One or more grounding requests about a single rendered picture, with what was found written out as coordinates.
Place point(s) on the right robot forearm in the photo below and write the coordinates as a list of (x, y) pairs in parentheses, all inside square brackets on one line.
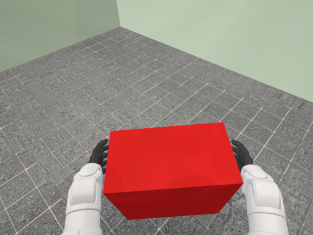
[(264, 203)]

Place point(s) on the carton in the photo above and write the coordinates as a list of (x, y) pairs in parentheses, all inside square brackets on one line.
[(171, 171)]

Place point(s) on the left robot forearm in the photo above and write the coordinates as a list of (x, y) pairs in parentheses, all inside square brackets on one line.
[(84, 202)]

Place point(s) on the right robot hand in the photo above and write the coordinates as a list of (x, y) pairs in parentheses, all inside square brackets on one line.
[(242, 158)]

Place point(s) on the left robot hand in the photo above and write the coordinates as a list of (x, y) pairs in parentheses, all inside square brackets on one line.
[(98, 154)]

